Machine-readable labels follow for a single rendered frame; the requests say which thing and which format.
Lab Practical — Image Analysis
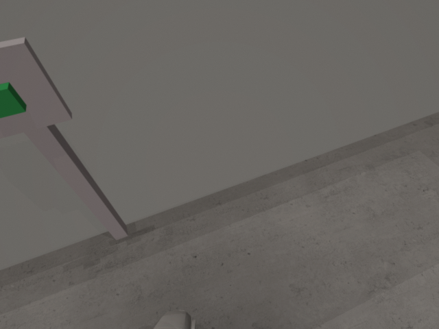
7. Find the left robot thigh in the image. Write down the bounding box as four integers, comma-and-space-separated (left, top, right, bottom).
154, 310, 196, 329

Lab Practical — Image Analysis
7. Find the panel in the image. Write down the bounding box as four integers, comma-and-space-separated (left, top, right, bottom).
0, 37, 128, 240

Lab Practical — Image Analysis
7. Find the button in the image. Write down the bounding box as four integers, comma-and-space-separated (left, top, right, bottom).
0, 82, 26, 118

